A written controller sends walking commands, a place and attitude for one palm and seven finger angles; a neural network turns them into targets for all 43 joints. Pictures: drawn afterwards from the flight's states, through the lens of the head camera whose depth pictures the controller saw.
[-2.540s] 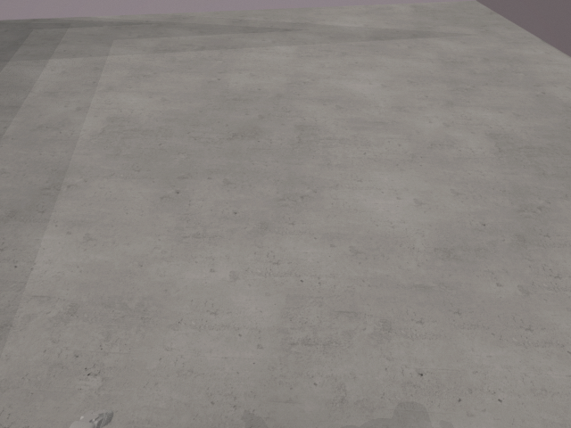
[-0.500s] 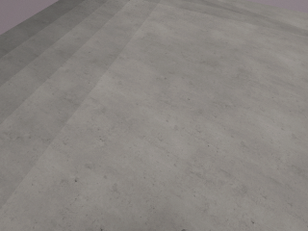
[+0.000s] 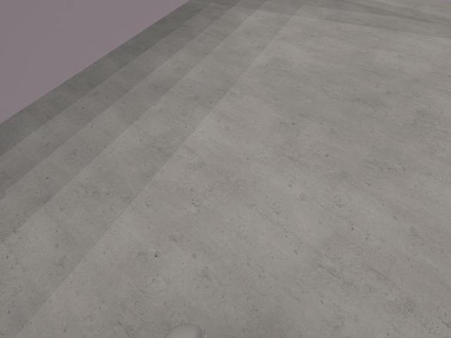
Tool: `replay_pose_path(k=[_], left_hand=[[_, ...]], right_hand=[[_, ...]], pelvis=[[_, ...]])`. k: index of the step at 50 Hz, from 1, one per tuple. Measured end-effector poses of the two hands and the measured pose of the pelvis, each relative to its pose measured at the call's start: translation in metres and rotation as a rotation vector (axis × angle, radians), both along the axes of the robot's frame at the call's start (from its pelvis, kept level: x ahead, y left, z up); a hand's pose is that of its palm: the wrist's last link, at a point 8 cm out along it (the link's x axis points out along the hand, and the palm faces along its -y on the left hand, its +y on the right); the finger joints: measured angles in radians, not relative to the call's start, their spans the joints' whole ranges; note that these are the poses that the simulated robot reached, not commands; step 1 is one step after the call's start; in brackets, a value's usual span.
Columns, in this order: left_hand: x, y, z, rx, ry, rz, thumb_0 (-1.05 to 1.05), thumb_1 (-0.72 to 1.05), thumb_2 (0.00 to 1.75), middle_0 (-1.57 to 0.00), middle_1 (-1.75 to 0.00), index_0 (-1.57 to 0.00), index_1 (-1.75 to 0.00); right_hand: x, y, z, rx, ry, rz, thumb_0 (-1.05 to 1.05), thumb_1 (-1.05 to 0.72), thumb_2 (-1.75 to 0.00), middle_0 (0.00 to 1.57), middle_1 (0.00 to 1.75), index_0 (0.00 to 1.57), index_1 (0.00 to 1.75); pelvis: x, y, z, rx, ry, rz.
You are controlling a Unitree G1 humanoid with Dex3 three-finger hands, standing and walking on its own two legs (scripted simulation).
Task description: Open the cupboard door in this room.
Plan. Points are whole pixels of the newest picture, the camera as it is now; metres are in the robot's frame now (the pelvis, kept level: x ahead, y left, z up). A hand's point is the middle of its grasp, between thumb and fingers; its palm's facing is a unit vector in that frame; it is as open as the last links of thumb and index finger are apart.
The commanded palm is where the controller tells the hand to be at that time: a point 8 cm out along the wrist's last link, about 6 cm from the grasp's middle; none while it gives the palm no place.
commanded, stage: turn or walk to find it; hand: left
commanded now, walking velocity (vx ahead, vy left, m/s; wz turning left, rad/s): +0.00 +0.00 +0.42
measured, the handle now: out of the picture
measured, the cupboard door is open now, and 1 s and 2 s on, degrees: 0 0 0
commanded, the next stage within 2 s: stand and wait in 0.98 s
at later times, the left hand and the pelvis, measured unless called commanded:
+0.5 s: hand out of the picture +0.00 +0.26 -0.17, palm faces +0.23 -0.94 -0.25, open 7.4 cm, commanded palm none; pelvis -0.02 +0.04 +0.00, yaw +11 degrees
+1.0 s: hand out of the picture -0.06 +0.19 -0.16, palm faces +0.42 -0.87 -0.25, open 7.4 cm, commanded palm none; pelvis -0.04 +0.00 +0.00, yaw +25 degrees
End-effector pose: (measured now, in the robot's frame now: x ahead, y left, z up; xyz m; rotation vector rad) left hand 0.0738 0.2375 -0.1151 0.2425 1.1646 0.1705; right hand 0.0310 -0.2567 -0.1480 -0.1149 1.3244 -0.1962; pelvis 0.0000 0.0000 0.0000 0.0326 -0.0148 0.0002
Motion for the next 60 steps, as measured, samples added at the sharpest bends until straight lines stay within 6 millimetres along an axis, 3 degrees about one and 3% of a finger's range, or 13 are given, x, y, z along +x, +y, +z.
replay_pose_path(k=[7, 13, 16, 21, 26, 33, 37, 43, 48, 52, 56, 60], left_hand=[[-0.045, 0.012, -0.015, -0.033, 0.066, 0.093, 0.0, 0.9, 0.9, -0.21, -0.3, -0.2, -0.3], [-0.09, 0.045, -0.044, -0.062, 0.14, 0.197, 0.0, 0.9, 0.9, -0.21, -0.3, -0.2, -0.3], [-0.104, 0.058, -0.045, -0.059, 0.181, 0.224, 0.0, 0.9, 0.9, -0.2, -0.3, -0.2, -0.3], [-0.103, 0.069, -0.032, -0.057, 0.146, 0.253, 0.0, 0.91, 0.9, -0.2, -0.3, -0.2, -0.3], [-0.092, 0.068, -0.02, -0.041, 0.086, 0.263, 0.0, 0.91, 0.9, -0.2, -0.3, -0.2, -0.3], [-0.071, 0.047, -0.008, -0.004, -0.014, 0.268, 0.0, 0.91, 0.9, -0.2, -0.3, -0.2, -0.3], [-0.077, 0.028, -0.001, 0.018, -0.055, 0.285, 0.0, 0.91, 0.9, -0.2, -0.3, -0.2, -0.3], [-0.108, 0.007, 0.003, 0.002, -0.024, 0.356, 0.0, 0.9, 0.9, -0.2, -0.3, -0.2, -0.3], [-0.142, -0.002, -0.004, -0.028, 0.025, 0.422, 0.0, 0.9, 0.9, -0.21, -0.3, -0.2, -0.3], [-0.179, -0.002, -0.015, -0.054, 0.077, 0.484, 0.0, 0.9, 0.9, -0.21, -0.3, -0.2, -0.3], [-0.22, 0.006, -0.035, -0.085, 0.139, 0.547, 0.0, 0.9, 0.9, -0.21, -0.3, -0.2, -0.3], [-0.251, 0.012, -0.043, -0.101, 0.213, 0.581, 0.0, 0.9, 0.9, -0.2, -0.3, -0.2, -0.3]], right_hand=[[0.023, 0.009, 0.008, -0.032, 0.012, 0.092, 0.01, -0.91, -0.9, 0.2, 0.3, 0.2, 0.3], [0.063, 0.041, 0.012, -0.076, -0.083, 0.2, 0.01, -0.91, -0.9, 0.2, 0.3, 0.2, 0.3], [0.074, 0.057, 0.02, -0.08, -0.126, 0.233, 0.01, -0.91, -0.89, 0.2, 0.3, 0.2, 0.3], [0.077, 0.074, 0.027, -0.067, -0.136, 0.268, 0.0, -0.91, -0.89, 0.2, 0.3, 0.2, 0.3], [0.072, 0.077, 0.023, -0.037, -0.128, 0.281, 0.0, -0.91, -0.89, 0.2, 0.3, 0.2, 0.3], [0.058, 0.054, 0.003, 0.004, -0.076, 0.29, 0.0, -0.91, -0.89, 0.2, 0.3, 0.2, 0.3], [0.054, 0.036, -0.008, 0.017, -0.038, 0.304, 0.01, -0.91, -0.89, 0.2, 0.3, 0.2, 0.3], [0.057, 0.021, 0.0, 0.004, 0.003, 0.354, 0.01, -0.91, -0.89, 0.2, 0.3, 0.2, 0.3], [0.065, 0.025, 0.005, -0.02, 0.026, 0.414, 0.01, -0.91, -0.9, 0.2, 0.3, 0.2, 0.3], [0.081, 0.044, 0.009, -0.037, 0.005, 0.478, 0.01, -0.91, -0.9, 0.2, 0.3, 0.2, 0.3], [0.098, 0.076, 0.012, -0.053, -0.076, 0.543, 0.01, -0.91, -0.9, 0.2, 0.3, 0.2, 0.3], [0.103, 0.106, 0.019, -0.045, -0.144, 0.581, 0.0, -0.91, -0.9, 0.2, 0.3, 0.2, 0.3]], pelvis=[[-0.003, 0.008, -0.001, -0.004, 0.002, 0.065], [-0.009, 0.032, -0.016, -0.031, 0.007, 0.123], [-0.013, 0.038, -0.013, -0.031, 0.003, 0.13], [-0.016, 0.044, -0.003, -0.041, 0.006, 0.165], [-0.019, 0.041, 0.0, -0.039, 0.009, 0.199], [-0.023, 0.019, -0.005, -0.019, 0.014, 0.255], [-0.025, 0.004, -0.007, -0.015, 0.005, 0.301], [-0.028, -0.005, 0.001, -0.001, -0.003, 0.363], [-0.032, -0.004, 0.002, 0.001, -0.002, 0.412], [-0.039, 0.003, 0.0, -0.005, 0.001, 0.444], [-0.049, 0.019, -0.01, -0.034, -0.002, 0.465], [-0.057, 0.026, -0.01, -0.022, -0.011, 0.458]])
